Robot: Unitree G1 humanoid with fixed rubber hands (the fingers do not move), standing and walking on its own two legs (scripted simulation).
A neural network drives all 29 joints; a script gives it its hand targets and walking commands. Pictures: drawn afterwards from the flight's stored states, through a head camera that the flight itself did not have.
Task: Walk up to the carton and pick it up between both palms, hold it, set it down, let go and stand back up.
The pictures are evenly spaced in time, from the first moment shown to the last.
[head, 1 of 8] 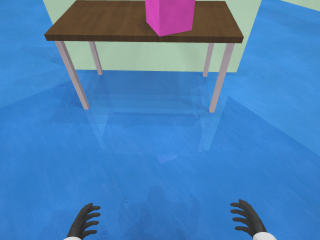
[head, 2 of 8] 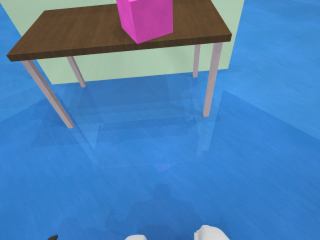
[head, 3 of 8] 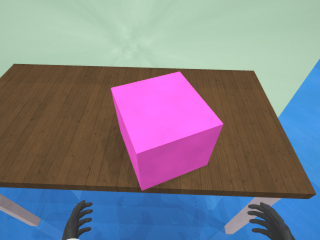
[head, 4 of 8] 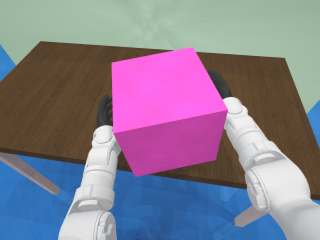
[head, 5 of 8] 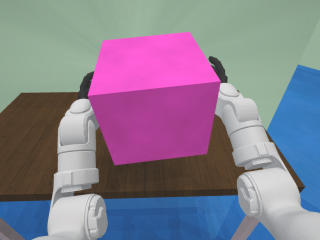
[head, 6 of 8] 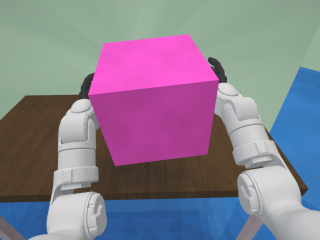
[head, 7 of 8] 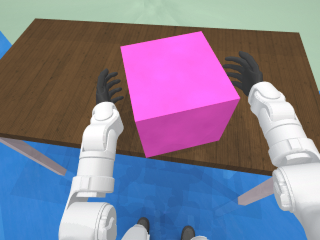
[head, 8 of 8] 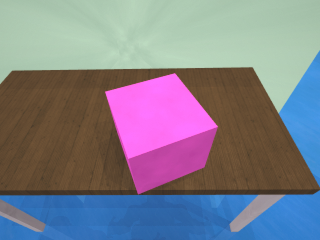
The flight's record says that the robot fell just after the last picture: no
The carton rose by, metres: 0.22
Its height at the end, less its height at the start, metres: +0.00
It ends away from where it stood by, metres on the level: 0.02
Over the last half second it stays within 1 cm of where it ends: yes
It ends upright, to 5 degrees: yes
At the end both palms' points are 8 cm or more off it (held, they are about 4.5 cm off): yes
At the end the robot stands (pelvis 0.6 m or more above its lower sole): yes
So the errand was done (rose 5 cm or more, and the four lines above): yes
